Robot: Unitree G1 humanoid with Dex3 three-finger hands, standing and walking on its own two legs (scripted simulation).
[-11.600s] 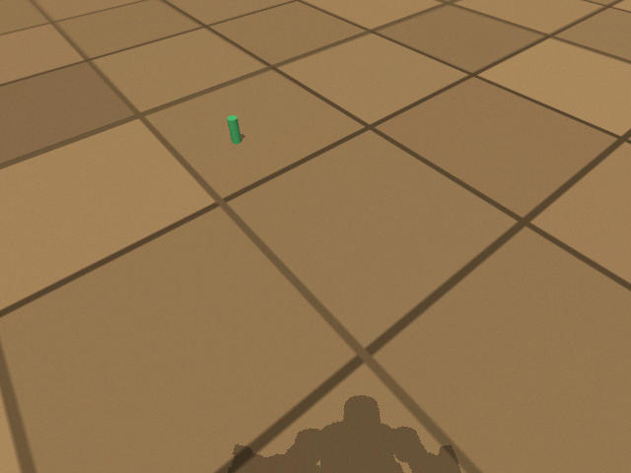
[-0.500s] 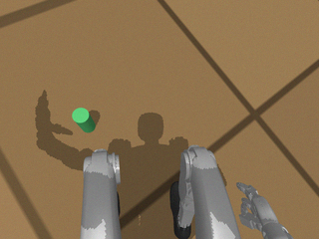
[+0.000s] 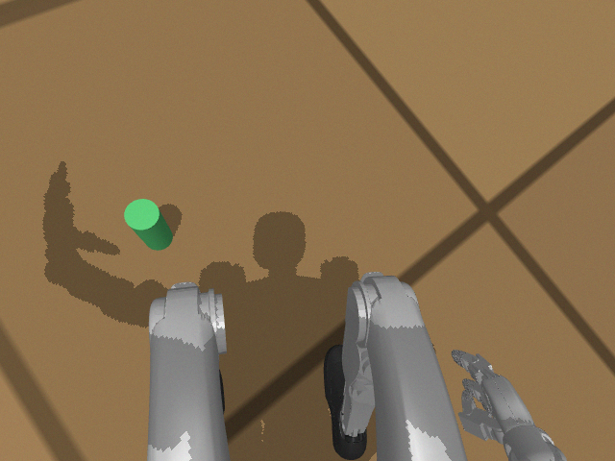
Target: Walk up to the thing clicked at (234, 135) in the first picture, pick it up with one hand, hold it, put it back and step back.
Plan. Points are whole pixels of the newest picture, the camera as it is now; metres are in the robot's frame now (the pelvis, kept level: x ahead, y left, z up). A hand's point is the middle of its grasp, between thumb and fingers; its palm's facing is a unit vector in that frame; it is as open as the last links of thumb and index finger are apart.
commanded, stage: approach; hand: left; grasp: from the side
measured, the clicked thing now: (151, 227) +0.46 +0.25 -0.30
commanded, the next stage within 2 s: close in in 0.46 s
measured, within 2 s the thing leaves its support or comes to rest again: neither
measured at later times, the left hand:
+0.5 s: hand (64, 235) +0.41 +0.34 -0.18, palm faces +0.08 -1.00 +0.01, open 17.5 cm
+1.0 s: hand (134, 246) +0.41 +0.26 -0.25, palm faces +0.08 -1.00 +0.01, open 17.5 cm
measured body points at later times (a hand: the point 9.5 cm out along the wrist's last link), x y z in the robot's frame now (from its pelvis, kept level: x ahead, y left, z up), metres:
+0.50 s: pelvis +0.00 +0.01 -0.07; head +0.23 +0.13 +0.29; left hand +0.40 +0.39 -0.18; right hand +0.15 -0.27 -0.13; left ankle +0.08 +0.13 -0.34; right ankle +0.10 -0.13 -0.34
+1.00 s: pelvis -0.02 +0.02 -0.10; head +0.21 +0.17 +0.26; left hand +0.40 +0.31 -0.25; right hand +0.14 -0.25 -0.13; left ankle +0.08 +0.13 -0.34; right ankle +0.10 -0.13 -0.34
